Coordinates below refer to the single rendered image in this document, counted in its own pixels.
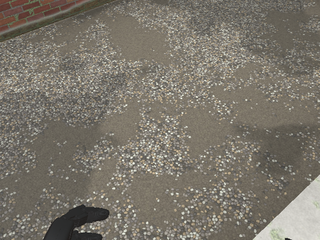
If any left robot hand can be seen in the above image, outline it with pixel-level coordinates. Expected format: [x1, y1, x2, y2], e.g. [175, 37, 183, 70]
[43, 204, 110, 240]

